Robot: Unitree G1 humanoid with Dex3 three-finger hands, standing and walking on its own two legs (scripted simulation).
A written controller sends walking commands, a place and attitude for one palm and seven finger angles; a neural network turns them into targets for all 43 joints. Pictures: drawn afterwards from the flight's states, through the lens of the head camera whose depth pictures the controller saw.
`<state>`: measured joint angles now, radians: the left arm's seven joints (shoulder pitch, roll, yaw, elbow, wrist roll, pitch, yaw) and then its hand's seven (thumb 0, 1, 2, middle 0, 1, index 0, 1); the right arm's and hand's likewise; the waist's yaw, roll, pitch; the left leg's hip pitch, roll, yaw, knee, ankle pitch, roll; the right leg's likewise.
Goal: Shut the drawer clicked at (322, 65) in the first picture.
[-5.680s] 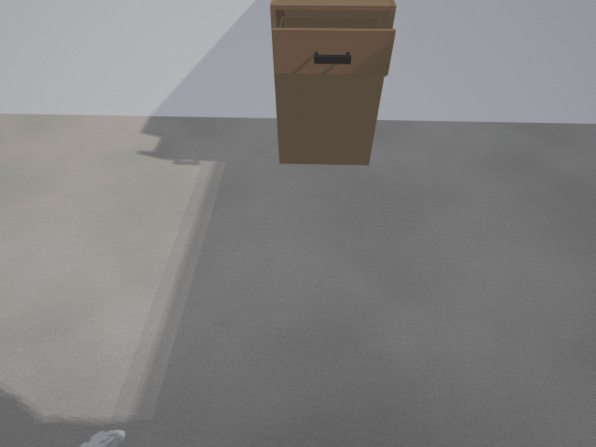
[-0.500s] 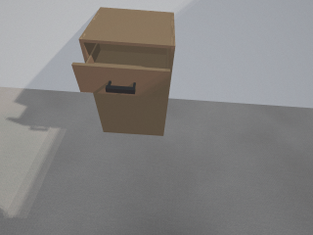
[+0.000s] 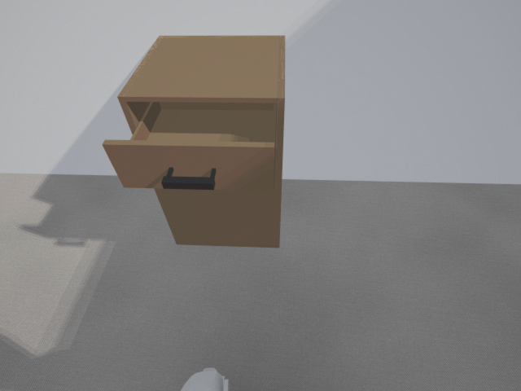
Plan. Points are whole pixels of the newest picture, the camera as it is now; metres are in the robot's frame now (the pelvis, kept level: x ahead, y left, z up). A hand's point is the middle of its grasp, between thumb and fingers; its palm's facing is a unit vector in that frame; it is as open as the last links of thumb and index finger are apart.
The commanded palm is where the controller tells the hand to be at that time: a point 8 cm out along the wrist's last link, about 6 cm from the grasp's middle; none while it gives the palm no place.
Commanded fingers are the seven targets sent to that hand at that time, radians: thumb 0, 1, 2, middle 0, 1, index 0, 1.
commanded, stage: take the last steps up to it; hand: left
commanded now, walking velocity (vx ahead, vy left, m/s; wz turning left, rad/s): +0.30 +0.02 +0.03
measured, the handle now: (190, 177) +0.63 +0.23 -0.10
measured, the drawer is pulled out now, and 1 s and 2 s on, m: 0.19 0.19 0.19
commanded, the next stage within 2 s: come to a stop and stand still in 0.48 s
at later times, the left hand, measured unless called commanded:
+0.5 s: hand (153, 355) +0.22 +0.23 -0.17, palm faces +0.01 -0.98 -0.22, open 7.4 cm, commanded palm none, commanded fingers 0.00 0.90 0.90 -0.20 -0.30 -0.20 -0.30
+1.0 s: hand (163, 325) +0.27 +0.23 -0.17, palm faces +0.03 -0.96 -0.26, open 7.3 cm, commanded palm none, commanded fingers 0.00 0.90 0.90 -0.20 -0.30 -0.20 -0.30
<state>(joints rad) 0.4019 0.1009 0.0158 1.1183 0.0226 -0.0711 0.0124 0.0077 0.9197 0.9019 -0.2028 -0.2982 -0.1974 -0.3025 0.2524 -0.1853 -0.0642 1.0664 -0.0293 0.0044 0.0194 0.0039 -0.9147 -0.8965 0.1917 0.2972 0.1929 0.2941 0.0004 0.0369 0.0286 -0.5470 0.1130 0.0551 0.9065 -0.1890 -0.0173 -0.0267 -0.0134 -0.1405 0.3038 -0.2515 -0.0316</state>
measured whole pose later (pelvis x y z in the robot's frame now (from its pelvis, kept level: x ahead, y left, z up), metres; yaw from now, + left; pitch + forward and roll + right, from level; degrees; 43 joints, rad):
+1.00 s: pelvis +0.21 +0.03 -0.01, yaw -1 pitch -1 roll +1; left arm 0.16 0.18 0.05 1.02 0.03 0.02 0.04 0.00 0.92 0.90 -0.21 -0.30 -0.20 -0.30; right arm 0.15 -0.20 -0.06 1.01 -0.01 0.04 -0.02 0.00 -0.91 -0.90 0.19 0.30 0.19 0.29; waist 0.01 0.00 0.11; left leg -0.32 0.02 0.03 0.70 -0.37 -0.05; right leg -0.26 -0.07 -0.11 0.50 -0.22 -0.02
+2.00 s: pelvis +0.22 +0.01 -0.01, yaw -2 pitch -1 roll +1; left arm 0.27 0.16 -0.01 1.09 0.01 -0.03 0.04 0.01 0.91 0.90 -0.20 -0.30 -0.20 -0.30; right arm 0.27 -0.16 0.01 1.13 -0.02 -0.01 -0.03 0.00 -0.91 -0.90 0.19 0.30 0.20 0.29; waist -0.01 0.01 0.03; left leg -0.19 0.07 0.03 0.47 -0.26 -0.06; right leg -0.12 0.00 -0.03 0.49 -0.36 -0.03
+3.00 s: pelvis +0.17 +0.03 -0.08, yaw -1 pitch +11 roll +1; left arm 0.34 0.11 0.05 0.14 -0.19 -0.56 -0.25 0.01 0.92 0.90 -0.37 -0.49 -0.37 -0.49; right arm 0.14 -0.26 -0.09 0.58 0.00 -0.25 0.00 0.01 -0.91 -0.90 0.20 0.30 0.20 0.29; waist 0.00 -0.02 -0.14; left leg -0.79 0.05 0.02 1.01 -0.40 -0.03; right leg -0.72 -0.04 -0.03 1.06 -0.53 0.00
